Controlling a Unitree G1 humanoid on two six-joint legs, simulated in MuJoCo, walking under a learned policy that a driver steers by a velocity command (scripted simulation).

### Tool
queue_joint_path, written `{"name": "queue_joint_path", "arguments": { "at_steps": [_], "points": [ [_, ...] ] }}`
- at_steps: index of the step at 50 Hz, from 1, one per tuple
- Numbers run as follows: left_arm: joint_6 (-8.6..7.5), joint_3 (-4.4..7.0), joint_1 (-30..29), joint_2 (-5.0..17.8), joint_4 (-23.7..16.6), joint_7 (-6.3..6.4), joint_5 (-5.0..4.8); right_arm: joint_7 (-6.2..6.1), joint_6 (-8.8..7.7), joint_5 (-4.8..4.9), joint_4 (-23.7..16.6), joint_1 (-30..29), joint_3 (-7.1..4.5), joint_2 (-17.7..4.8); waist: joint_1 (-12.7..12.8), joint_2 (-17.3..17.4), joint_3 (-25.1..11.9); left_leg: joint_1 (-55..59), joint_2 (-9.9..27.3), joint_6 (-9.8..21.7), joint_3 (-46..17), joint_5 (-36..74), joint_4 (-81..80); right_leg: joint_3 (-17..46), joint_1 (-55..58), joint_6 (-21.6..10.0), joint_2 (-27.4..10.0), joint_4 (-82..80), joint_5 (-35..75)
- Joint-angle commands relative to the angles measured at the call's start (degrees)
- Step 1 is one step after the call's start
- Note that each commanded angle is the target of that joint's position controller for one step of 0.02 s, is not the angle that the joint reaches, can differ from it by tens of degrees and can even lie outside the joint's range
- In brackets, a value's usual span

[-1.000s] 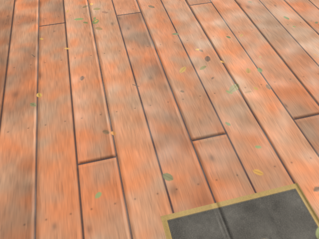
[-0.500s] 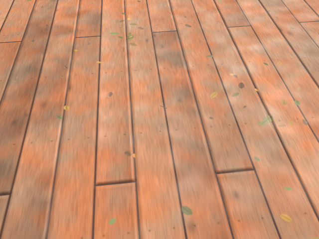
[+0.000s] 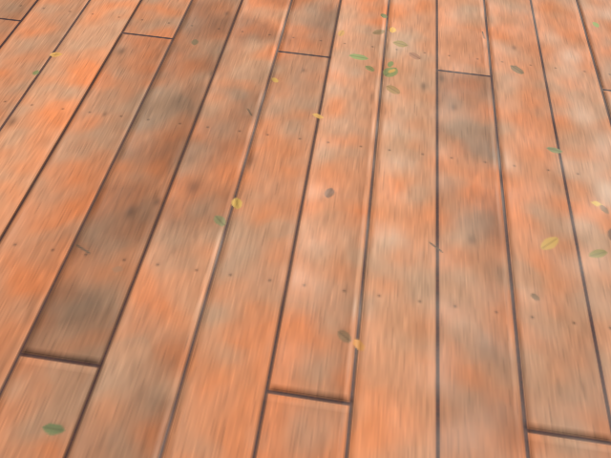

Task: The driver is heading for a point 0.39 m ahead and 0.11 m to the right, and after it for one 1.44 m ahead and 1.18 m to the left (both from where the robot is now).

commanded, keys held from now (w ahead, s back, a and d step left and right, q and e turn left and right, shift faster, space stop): w+e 0.30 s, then w+q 0.70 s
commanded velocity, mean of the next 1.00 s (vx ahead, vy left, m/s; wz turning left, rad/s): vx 0.50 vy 0.00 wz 0.19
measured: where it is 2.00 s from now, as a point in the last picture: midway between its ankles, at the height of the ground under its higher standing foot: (245, 230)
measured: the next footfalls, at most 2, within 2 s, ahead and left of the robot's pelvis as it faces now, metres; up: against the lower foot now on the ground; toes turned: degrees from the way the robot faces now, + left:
right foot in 0.42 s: +0.41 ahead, -0.17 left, +0.00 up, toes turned -7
left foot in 0.94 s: +0.70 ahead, +0.08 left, +0.00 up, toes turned +11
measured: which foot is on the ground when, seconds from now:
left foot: down 0.00-0.44, up 0.46-0.92, down 0.94-1.00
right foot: up 0.00-0.40, down 0.42-0.92, up 0.94-1.00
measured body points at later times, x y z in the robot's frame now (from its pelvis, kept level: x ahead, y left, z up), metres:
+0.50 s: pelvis +0.29 -0.06 -0.01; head +0.33 -0.07 +0.44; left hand +0.50 +0.17 -0.10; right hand +0.28 -0.34 -0.14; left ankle +0.11 +0.07 -0.65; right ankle +0.37 -0.16 -0.74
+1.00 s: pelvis +0.58 -0.01 -0.02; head +0.62 +0.01 +0.43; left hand +0.61 +0.28 -0.15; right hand +0.79 -0.25 -0.11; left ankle +0.66 +0.08 -0.74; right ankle +0.42 -0.17 -0.66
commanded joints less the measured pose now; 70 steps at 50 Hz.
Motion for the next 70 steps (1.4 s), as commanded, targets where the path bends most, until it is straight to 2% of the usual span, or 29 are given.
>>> {"name": "queue_joint_path", "arguments": {
  "at_steps": [1,9,15,17,19,20,21,22,23,24,25,26,28,30,32,36,41,44,46,47,48,49,50,52,54,56,62,67,70],
  "points": [
    [1.15,1.37,4.9,4.8,-1.1,0.17,0.54,-0.66,-1.97,-0.11,-4.1,-1.8,-1.61,-7.2,2.2,4.8,-5.9,6.3,15.4,9.9,-15.9,5.8,-16.1,1.0,-4.9,1.2,-3.1,-4.2,6.6],
    [1.21,0.57,-5.4,3.0,-3.0,-0.85,-0.63,-1.72,-2.59,-0.45,0.5,2.6,-1.32,-8.6,-2.7,4.7,-0.7,12.8,15.1,5.0,-5.1,6.5,-19.6,0.1,-10.8,1.5,-1.6,-24.4,27.5],
    [0.63,-0.41,-11.5,1.5,-6.3,-3.28,-1.01,-1.94,-1.30,-0.28,3.9,5.5,-1.51,-8.8,-5.2,3.6,2.2,25.0,18.5,4.5,-0.3,16.5,-16.2,-1.2,-15.7,-1.0,1.3,-32.6,22.1],
    [0.32,-0.67,-12.9,1.0,-7.9,-3.98,-0.37,-2.12,-0.43,0.63,5.3,7.2,-1.49,-9.1,-4.4,4.0,1.8,27.1,19.5,4.8,-1.6,26.8,-12.3,-3.6,-13.9,-2.5,2.6,-34.7,15.5],
    [0.22,0.19,-8.2,3.0,-7.2,-3.78,0.07,-2.41,0.20,1.02,5.7,6.8,-1.60,-10.6,-0.7,7.0,-2.5,27.9,19.2,4.3,-2.9,47.0,-5.3,-6.5,-4.4,-4.4,6.0,-36.1,9.9],
    [0.17,1.40,-1.2,5.6,-5.5,-3.24,0.15,-2.50,0.55,1.02,5.8,5.6,-1.58,-11.3,3.6,7.3,-7.1,26.7,17.7,3.4,-2.4,54.2,2.6,-7.5,5.5,-6.0,7.8,-37.6,10.9],
    [0.04,2.62,8.8,8.9,-3.1,-2.48,0.40,-2.57,0.41,1.03,5.3,4.1,-1.12,-10.9,8.9,6.9,-13.4,17.4,15.7,1.7,-1.6,48.6,14.2,-3.9,23.2,-8.7,4.1,-37.6,17.3],
    [0.32,4.13,17.9,14.7,-1.5,-1.56,1.77,-1.99,-0.87,0.39,3.3,7.9,0.58,-5.3,9.2,-2.8,-23.7,-5.8,8.0,-2.0,0.7,22.7,36.6,18.1,49.3,-16.4,-12.2,-35.6,16.2],
    [0.69,3.12,19.3,10.9,-0.8,-1.16,0.89,-1.60,-2.04,0.89,5.2,10.1,1.32,-3.4,8.9,-10.4,-31.1,-17.0,0.4,-3.6,-5.9,-24.1,50.7,37.1,57.3,-21.0,-20.2,-42.3,14.6],
    [1.15,2.04,16.3,7.8,-1.4,-0.79,0.33,-1.21,-2.86,2.72,4.0,5.0,-0.46,-9.8,10.4,-5.1,-23.0,-22.6,4.2,-3.3,-9.7,-22.7,54.0,29.8,51.0,-17.7,-18.2,-44.6,9.6],
    [1.42,1.57,12.0,6.2,-1.9,-0.48,0.38,-1.04,-3.07,3.31,2.3,0.8,-0.55,-9.9,8.6,-3.0,-14.7,-24.0,7.8,-3.2,-7.1,-17.8,51.2,20.4,42.0,-14.9,-15.9,-46.3,9.3],
    [1.26,1.18,8.2,4.8,-1.5,-0.66,0.66,-1.19,-2.82,2.53,1.8,-1.2,-0.44,-8.5,6.3,-0.3,-8.7,-23.0,10.0,-3.6,-5.7,-14.0,46.2,15.1,33.2,-13.2,-13.1,-49.5,9.9],
    [0.25,0.60,3.8,2.5,-1.7,-0.96,1.18,-1.58,-0.90,1.96,3.2,2.4,-0.86,-6.7,2.4,-3.6,-4.6,-16.6,12.5,-4.5,-5.5,-9.2,42.3,7.9,22.9,-11.8,-10.0,-54.7,10.3],
    [-0.65,0.97,1.9,3.0,-0.9,-1.24,1.16,-1.91,0.69,1.93,3.8,4.5,-0.51,-4.2,0.6,-3.3,-2.7,-15.3,13.1,-5.6,-5.2,-7.4,40.6,2.9,18.1,-12.3,-9.7,-57.9,14.3],
    [-0.99,1.44,1.2,4.1,-0.1,-1.08,1.49,-2.33,1.25,1.50,2.7,2.6,-0.60,-4.0,0.2,-2.4,-1.2,-18.2,13.6,-6.6,-5.6,-2.9,36.6,-1.9,17.6,-12.0,-9.2,-59.1,18.7],
    [-0.45,1.94,1.4,5.6,1.0,-0.14,1.16,-0.97,0.16,1.19,0.7,-3.9,0.02,-2.4,2.2,-1.4,-0.5,-16.7,12.8,-6.1,-1.9,11.5,19.9,-10.6,19.9,-9.6,-6.2,-59.0,22.6],
    [1.56,3.03,5.8,8.2,3.3,0.43,-0.33,0.87,0.11,1.24,-3.4,-11.4,0.17,-2.5,4.8,-0.3,1.3,-20.3,11.7,-3.6,0.9,9.9,10.9,-12.2,31.6,-8.6,-10.7,-55.9,26.3],
    [3.07,3.79,4.5,10.3,3.2,0.91,-1.13,1.42,0.58,1.00,-4.6,-9.2,-1.08,-4.9,1.8,-2.2,-1.4,-15.2,7.7,-0.5,4.7,0.9,10.2,-14.0,36.2,-6.6,-11.6,-46.9,46.4],
    [3.97,3.62,2.6,10.2,2.8,1.19,-1.45,0.94,0.91,1.32,-1.7,4.1,-3.74,-9.3,-6.0,-1.5,-8.6,3.2,2.5,3.0,6.9,1.1,6.7,-16.3,31.9,-4.0,-8.6,-27.5,53.6],
    [3.61,2.50,4.0,7.6,1.9,1.29,-0.14,-0.28,1.47,1.51,0.1,12.6,-5.76,-14.5,-9.0,5.5,-14.0,19.8,7.8,6.3,-4.0,1.9,5.0,-16.7,18.9,-1.2,-5.6,-9.6,37.0],
    [2.01,-0.12,10.1,-0.7,-1.1,0.35,1.58,-0.43,0.86,1.86,-0.6,9.9,-6.31,-20.0,-1.0,19.6,-18.7,37.5,21.2,17.6,-36.9,-9.0,-1.3,-9.9,-6.7,2.1,7.0,10.0,-15.3],
    [-0.25,0.41,4.0,4.2,-1.4,-0.56,-0.60,0.03,-0.06,1.45,-2.5,11.1,-4.78,-14.8,-5.5,12.1,-24.2,40.7,23.9,18.4,-46.9,-15.5,-9.1,2.4,-13.5,0.9,7.1,15.2,-17.0],
    [-1.51,1.06,-1.1,6.8,-3.0,-1.08,-2.52,0.13,-0.80,0.97,-2.2,9.0,-3.89,-11.8,-6.1,9.2,-16.2,35.8,22.7,15.4,-39.2,-11.9,-10.1,2.7,-17.8,-0.7,4.3,13.9,-11.6],
    [-2.25,1.11,-2.2,6.4,-2.6,-0.39,-0.15,-0.07,-1.10,1.04,-3.4,1.7,-2.86,-8.7,-1.4,2.3,-8.6,20.3,18.3,11.9,-27.1,1.1,-9.9,2.4,-12.2,-1.1,0.0,3.8,-3.8],
    [-1.00,1.62,-0.2,6.8,-2.4,-0.48,0.58,-0.58,-1.11,0.20,-5.0,-1.3,-2.23,-7.4,1.4,3.9,-7.5,13.0,16.1,11.7,-22.7,9.3,-12.0,2.7,-6.2,0.1,-1.2,-0.7,-1.0],
    [0.14,1.32,-0.2,5.2,-2.5,-0.40,1.14,-1.24,-1.27,0.64,-5.0,-0.8,-2.51,-8.5,2.0,3.3,-6.3,8.8,15.0,11.9,-19.0,14.5,-12.9,1.2,-5.2,2.1,-0.8,-5.9,1.1],
    [0.38,-0.04,-11.5,2.3,-5.8,-0.81,0.68,-2.75,-0.45,1.12,-3.5,3.2,-3.11,-10.4,-2.2,6.0,-3.2,3.3,10.1,7.4,-13.8,6.7,-12.4,-0.2,-0.4,4.7,3.8,-30.2,21.1],
    [-0.76,1.03,-13.2,5.2,-7.2,-1.69,-0.07,-2.96,0.27,1.52,-2.1,5.6,-3.11,-9.6,-2.3,7.8,-3.3,9.5,13.0,5.8,-21.3,2.3,-6.0,2.2,2.2,2.5,4.9,-37.2,18.1],
    [-1.68,2.64,-3.5,7.5,-4.9,-1.37,0.27,-2.96,0.70,1.19,-2.9,3.5,-2.58,-7.8,3.1,9.3,-7.0,9.3,10.4,3.0,-22.0,7.6,3.5,0.8,15.5,-1.0,4.9,-40.6,14.3]
  ]
}}
Keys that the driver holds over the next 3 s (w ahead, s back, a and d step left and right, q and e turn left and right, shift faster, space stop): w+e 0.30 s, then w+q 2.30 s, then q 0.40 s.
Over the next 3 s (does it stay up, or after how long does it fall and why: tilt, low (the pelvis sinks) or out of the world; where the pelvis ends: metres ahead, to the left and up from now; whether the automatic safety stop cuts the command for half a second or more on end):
stays up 1.33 0.58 -0.01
